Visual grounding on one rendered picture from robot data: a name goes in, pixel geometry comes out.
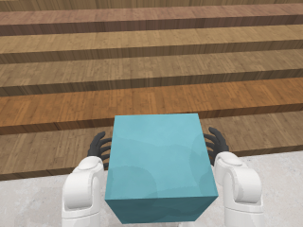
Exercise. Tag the left robot forearm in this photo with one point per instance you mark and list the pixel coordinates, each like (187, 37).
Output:
(81, 202)

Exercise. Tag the carton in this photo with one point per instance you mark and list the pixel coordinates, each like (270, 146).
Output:
(159, 169)

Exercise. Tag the robot left hand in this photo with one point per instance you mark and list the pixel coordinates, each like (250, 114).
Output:
(96, 150)

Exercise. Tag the robot right hand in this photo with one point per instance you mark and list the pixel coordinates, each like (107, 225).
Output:
(218, 146)

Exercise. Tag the right robot forearm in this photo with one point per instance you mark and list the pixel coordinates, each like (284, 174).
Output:
(242, 191)

